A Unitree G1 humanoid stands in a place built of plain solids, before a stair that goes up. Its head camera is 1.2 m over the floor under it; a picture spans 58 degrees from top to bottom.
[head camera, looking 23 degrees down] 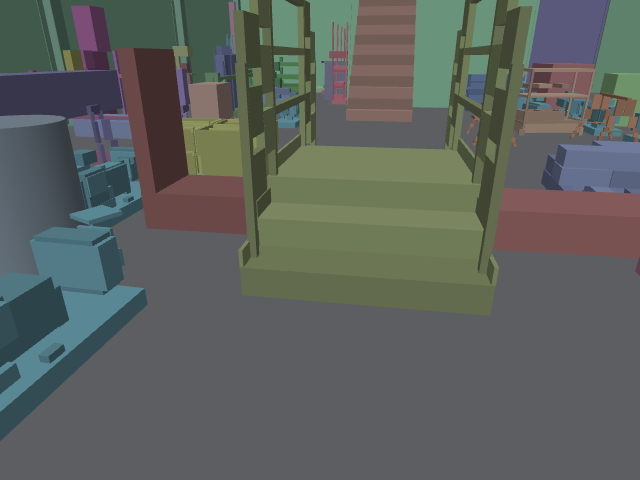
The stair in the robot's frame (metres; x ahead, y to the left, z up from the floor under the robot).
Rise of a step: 0.17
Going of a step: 0.30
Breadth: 1.30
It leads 9 degrees to the right of straight ahead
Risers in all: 3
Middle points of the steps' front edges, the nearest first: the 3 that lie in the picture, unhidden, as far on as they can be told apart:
1.95 -0.21 0.17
2.25 -0.26 0.34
2.54 -0.31 0.51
